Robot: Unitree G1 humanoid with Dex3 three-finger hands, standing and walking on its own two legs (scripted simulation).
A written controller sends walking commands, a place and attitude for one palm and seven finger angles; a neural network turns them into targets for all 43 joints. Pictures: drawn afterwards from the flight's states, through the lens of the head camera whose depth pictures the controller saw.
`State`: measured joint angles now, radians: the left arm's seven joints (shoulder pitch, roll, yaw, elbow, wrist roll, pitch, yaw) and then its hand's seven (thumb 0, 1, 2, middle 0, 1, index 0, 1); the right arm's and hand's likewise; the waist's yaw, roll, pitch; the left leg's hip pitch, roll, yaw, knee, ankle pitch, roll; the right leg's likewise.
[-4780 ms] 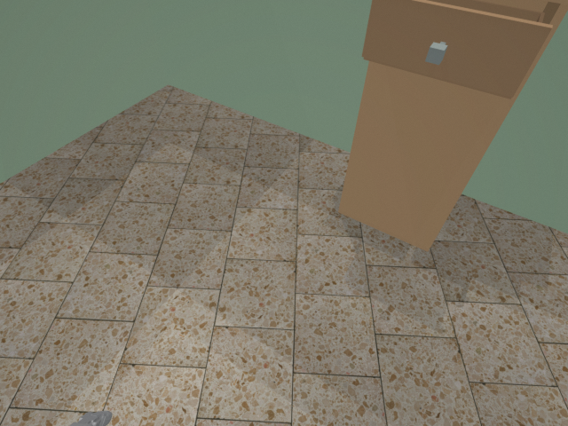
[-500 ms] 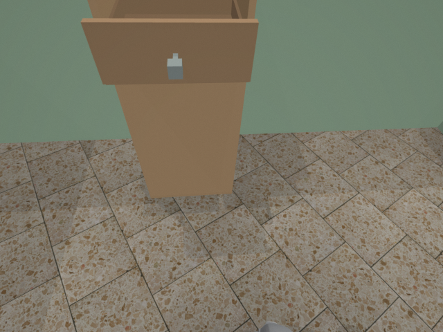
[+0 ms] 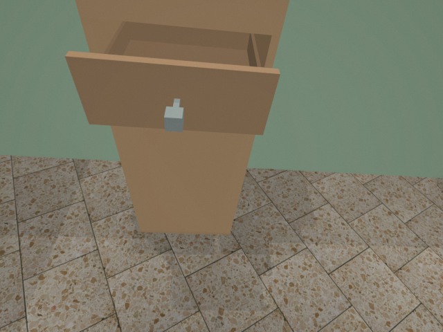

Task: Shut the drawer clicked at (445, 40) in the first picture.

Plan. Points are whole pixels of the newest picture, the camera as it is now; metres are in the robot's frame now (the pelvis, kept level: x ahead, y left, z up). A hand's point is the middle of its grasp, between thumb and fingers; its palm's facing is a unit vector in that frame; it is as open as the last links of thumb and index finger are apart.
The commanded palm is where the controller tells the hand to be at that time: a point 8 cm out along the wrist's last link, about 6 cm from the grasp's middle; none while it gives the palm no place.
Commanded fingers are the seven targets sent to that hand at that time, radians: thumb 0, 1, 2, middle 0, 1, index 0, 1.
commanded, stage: come to a stop and stand still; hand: left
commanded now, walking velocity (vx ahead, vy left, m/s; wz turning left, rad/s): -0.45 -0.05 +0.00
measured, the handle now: (175, 113) +0.47 +0.14 +0.14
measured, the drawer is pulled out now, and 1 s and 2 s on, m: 0.16 0.16 0.16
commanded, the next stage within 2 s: look again from close up in 1.40 s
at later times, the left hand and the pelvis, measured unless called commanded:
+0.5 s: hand out of the picture +0.12 +0.13 -0.14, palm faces +0.05 -0.95 -0.30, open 7.4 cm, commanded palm none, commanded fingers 0.00 0.90 0.90 -0.20 -0.30 -0.20 -0.30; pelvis +0.05 -0.07 +0.01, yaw +1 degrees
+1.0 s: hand out of the picture +0.02 +0.17 -0.16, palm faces +0.09 -0.98 -0.18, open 7.4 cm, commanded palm none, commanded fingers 0.00 0.90 0.90 -0.20 -0.30 -0.20 -0.30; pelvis +0.03 -0.02 +0.02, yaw +2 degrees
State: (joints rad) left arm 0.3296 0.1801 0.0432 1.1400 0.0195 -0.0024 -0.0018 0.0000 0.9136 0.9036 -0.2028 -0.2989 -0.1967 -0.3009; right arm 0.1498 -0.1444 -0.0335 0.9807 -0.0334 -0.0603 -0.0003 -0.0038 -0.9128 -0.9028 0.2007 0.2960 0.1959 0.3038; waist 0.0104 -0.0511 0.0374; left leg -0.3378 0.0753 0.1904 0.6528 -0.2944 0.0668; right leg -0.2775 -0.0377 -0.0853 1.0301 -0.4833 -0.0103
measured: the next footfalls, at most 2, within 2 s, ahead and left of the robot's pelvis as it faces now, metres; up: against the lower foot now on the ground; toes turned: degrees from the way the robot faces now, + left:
right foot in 0.34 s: +0.15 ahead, -0.17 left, +0.00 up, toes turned -6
left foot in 0.82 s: +0.06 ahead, +0.07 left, +0.00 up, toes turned +6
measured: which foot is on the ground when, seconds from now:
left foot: down 0.00-0.34, up 0.36-0.80, down 0.82-1.00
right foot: up 0.00-0.32, down 0.34-0.82, up 0.84-1.00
